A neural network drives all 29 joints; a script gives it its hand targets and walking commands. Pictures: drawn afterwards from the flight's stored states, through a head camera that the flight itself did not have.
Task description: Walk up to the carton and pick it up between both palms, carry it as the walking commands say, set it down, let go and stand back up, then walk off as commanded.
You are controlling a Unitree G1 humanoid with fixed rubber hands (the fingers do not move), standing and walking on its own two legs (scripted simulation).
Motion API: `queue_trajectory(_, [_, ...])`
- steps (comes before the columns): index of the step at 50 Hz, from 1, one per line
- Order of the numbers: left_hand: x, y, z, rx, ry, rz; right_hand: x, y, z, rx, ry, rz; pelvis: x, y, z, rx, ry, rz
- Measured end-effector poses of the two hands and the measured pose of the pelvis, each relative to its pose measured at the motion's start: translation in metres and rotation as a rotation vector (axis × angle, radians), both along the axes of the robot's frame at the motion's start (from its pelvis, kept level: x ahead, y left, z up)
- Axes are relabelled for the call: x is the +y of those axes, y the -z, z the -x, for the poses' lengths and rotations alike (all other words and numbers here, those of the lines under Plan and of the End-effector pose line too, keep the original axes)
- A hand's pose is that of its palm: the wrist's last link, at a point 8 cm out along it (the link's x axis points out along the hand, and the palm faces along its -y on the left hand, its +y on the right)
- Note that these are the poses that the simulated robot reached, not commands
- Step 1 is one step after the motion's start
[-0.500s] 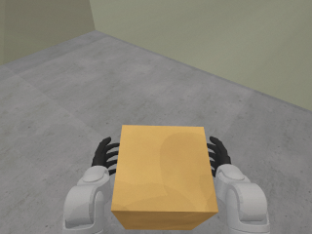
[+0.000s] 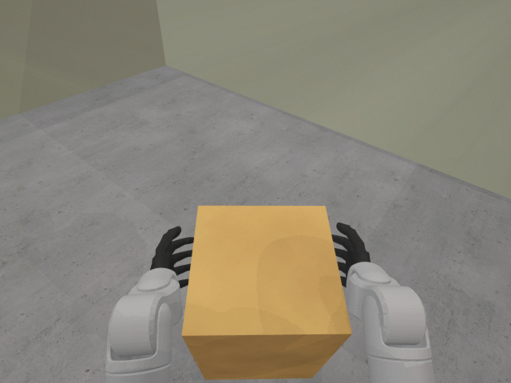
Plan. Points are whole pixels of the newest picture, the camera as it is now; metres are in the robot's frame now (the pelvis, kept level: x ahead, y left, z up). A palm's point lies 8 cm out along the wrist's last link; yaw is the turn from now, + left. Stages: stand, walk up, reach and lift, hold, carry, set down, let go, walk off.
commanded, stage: carry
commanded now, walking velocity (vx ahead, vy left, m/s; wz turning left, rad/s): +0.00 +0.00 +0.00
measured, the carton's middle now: (260, 300) +0.26 +0.01 +0.02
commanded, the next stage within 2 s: none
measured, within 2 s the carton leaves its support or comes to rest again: neither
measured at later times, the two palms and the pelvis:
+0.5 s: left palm (175, 282) +0.26 +0.14 +0.06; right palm (354, 285) +0.27 -0.13 +0.06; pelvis -0.01 +0.00 +0.01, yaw +0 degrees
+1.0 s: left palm (210, 272) +0.29 +0.09 +0.04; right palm (377, 277) +0.29 -0.18 +0.04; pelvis +0.01 -0.04 +0.00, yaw +1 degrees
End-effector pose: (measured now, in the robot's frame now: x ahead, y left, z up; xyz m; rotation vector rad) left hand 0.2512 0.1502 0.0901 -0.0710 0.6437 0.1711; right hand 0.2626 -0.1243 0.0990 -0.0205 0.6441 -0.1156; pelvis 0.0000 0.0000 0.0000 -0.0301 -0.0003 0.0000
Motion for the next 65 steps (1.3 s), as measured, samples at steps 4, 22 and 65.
queue_trajectory(4, [0.003,0.003,0.002,0.021,0.018,0.002,0.003,0.003,0.008,0.021,0.024,-0.001,0.008,-0.005,0.007,0.017,-0.001,-0.006])
queue_trajectory(22, [-0.005,0.023,-0.011,0.019,0.054,-0.085,-0.005,0.039,-0.003,0.020,0.019,-0.033,0.007,-0.008,0.013,0.038,-0.006,-0.026])
queue_trajectory(65, [-0.074,0.057,-0.057,0.028,0.107,-0.093,-0.074,0.068,-0.040,0.029,0.042,0.003,-0.054,-0.003,-0.017,0.026,-0.001,-0.053])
